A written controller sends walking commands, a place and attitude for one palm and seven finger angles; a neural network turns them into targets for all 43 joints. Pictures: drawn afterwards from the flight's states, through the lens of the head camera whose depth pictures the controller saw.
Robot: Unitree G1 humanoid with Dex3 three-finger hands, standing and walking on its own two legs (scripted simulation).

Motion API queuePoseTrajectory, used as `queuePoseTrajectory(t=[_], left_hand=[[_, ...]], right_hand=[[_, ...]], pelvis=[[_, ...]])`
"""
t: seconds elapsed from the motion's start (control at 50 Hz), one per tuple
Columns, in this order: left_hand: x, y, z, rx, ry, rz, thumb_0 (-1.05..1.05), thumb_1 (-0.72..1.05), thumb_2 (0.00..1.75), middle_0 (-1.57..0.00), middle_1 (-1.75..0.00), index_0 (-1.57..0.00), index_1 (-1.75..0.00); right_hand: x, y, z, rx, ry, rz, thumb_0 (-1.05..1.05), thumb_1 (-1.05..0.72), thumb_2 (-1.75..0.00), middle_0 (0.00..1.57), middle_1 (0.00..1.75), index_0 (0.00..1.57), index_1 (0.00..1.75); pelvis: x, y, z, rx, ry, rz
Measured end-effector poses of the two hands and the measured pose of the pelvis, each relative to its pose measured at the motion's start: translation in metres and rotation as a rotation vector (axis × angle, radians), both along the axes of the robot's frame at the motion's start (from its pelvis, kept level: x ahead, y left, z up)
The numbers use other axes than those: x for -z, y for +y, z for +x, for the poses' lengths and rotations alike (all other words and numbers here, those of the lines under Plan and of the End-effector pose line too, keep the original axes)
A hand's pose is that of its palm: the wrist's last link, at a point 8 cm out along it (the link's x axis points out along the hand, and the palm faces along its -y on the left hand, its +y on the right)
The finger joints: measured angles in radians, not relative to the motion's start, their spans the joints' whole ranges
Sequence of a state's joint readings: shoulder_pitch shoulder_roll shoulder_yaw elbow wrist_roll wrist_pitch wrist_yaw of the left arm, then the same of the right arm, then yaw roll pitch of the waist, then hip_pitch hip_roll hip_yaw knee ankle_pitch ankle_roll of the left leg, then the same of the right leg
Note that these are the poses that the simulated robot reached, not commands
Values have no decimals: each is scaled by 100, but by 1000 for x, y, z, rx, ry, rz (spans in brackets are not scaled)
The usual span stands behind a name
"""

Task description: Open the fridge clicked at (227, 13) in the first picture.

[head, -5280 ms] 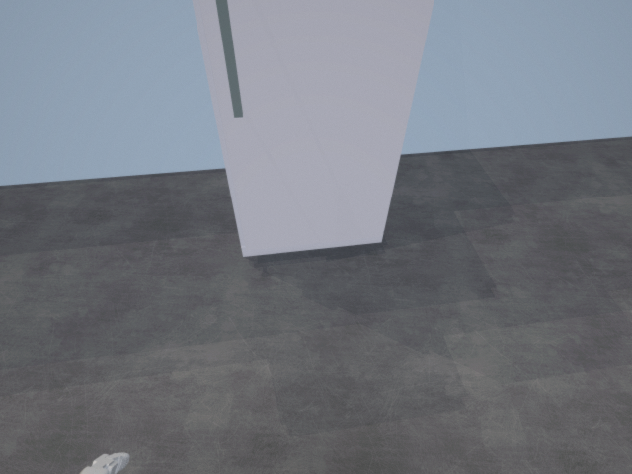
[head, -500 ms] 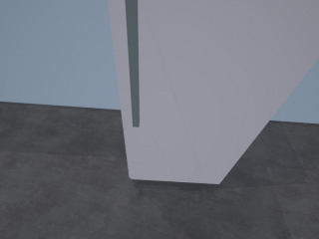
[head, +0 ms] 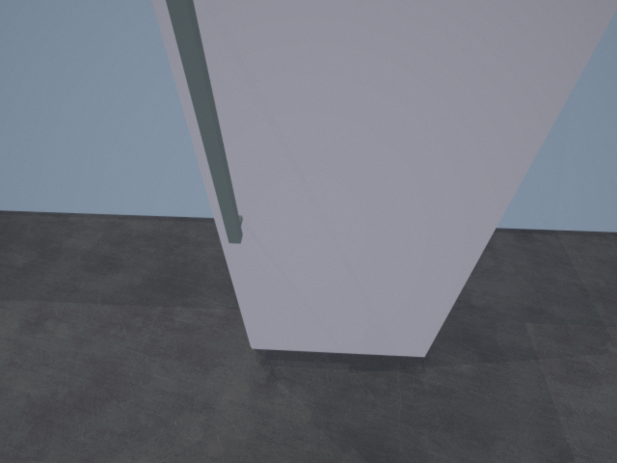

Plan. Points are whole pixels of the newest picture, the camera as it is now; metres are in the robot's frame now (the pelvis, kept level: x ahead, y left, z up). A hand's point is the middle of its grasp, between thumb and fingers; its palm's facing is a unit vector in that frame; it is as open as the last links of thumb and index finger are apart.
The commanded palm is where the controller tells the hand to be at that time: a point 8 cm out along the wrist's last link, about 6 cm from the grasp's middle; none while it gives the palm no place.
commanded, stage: come to a stop and stand still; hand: left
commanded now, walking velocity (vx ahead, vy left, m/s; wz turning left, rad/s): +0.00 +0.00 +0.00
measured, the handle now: (216, 134) +0.53 +0.17 +0.15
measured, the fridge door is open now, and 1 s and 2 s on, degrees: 0 0 0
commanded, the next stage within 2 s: look again from close up in 0.84 s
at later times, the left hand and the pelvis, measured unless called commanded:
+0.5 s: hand out of the picture +0.03 +0.22 -0.18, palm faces +0.02 -0.98 -0.21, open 7.4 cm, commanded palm none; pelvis +0.01 +0.04 -0.01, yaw -1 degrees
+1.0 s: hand out of the picture +0.00 +0.24 -0.18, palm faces -0.01 -0.98 -0.20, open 7.4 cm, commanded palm none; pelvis +0.00 +0.06 +0.00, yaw -1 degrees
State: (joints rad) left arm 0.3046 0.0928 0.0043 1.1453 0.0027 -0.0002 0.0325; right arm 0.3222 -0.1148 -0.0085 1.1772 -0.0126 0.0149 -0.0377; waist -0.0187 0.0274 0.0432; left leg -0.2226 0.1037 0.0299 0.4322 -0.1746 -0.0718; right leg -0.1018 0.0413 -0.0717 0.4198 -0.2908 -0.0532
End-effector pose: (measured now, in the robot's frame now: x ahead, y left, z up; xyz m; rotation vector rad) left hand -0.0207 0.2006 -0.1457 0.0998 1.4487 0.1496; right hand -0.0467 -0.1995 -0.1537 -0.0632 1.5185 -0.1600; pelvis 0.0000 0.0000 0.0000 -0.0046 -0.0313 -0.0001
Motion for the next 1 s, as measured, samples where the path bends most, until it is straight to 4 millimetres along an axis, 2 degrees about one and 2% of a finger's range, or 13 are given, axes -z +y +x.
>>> queuePoseTrajectory(t=[0.12,0.22,0.34,0.44,0.56,0.68,0.86,1.0], left_hand=[[1,-9,-6,-18,27,-18,1,91,90,-20,-29,-20,-30],[0,-5,-3,-4,6,-3,0,91,90,-20,-29,-20,-30],[6,25,12,17,-40,18,0,91,90,-20,-29,-20,-30],[7,52,32,27,-103,42,0,91,90,-20,-29,-20,-30],[4,75,47,55,-140,59,0,91,90,-20,-29,-19,-30],[2,88,45,69,-128,62,0,91,90,-20,-29,-19,-30],[1,91,26,69,-61,56,0,91,90,-20,-29,-19,-30],[2,85,15,62,-28,44,0,91,90,-20,-29,-19,-30]], right_hand=[[0,-3,22,-14,-34,-11,0,-91,-90,20,29,20,29],[0,-9,44,-35,-77,-35,1,-93,-90,20,29,20,29],[-1,-2,73,-45,-193,-70,1,-94,-90,20,29,20,29],[-6,8,84,-68,-239,-88,1,-95,-90,20,29,20,29],[-11,18,85,-79,-251,-92,1,-95,-90,20,29,20,29],[-12,25,74,-86,-223,-88,0,-94,-90,20,29,20,30],[-11,32,59,-82,-166,-72,0,-92,-90,20,30,20,30],[-10,31,57,-77,-152,-69,0,-91,-90,20,30,20,30]], pelvis=[[0,0,6,0,2,2],[1,6,8,9,19,-10],[8,25,12,0,20,-14],[8,37,12,8,11,-5],[6,48,8,13,10,-1],[4,55,5,14,16,1],[2,60,3,17,23,5],[2,58,3,18,22,6]])
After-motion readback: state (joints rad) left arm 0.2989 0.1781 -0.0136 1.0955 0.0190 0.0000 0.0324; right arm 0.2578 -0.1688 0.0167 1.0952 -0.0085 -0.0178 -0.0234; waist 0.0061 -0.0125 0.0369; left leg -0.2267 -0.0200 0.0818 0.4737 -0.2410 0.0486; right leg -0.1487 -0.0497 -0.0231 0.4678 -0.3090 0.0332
